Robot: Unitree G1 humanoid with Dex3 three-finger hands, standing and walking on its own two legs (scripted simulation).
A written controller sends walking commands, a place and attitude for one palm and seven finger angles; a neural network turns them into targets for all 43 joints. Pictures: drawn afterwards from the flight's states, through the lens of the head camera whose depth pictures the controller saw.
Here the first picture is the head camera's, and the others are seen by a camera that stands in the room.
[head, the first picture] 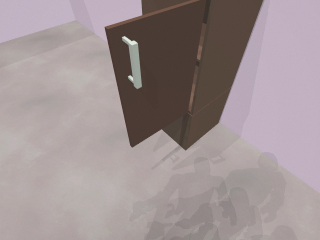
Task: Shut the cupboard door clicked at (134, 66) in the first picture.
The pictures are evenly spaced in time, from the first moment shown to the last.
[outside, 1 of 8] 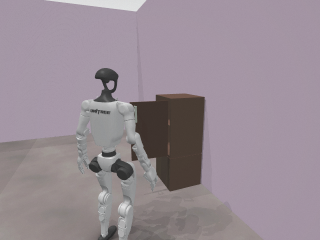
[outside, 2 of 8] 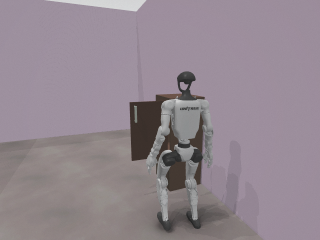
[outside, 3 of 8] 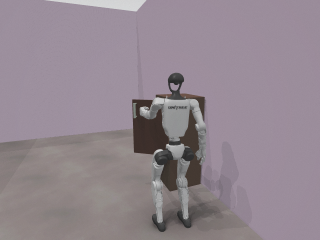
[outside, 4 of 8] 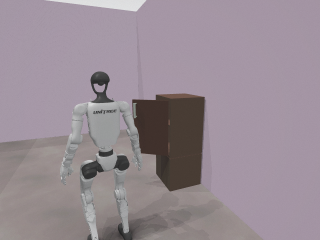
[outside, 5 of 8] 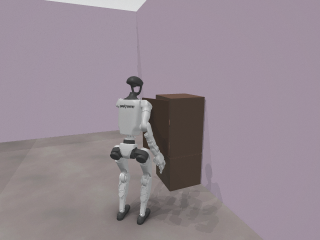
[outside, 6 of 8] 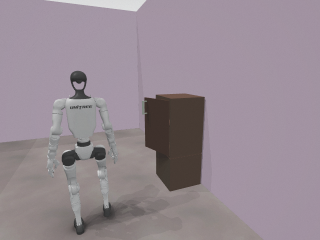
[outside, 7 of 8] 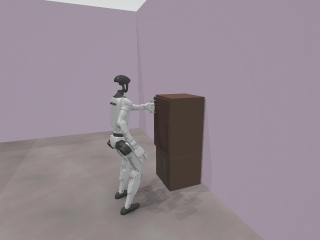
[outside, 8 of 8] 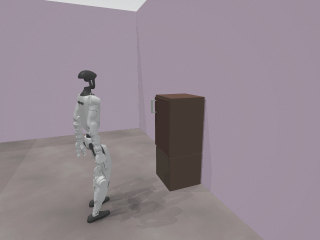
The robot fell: no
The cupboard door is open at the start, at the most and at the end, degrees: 86 86 0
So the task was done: yes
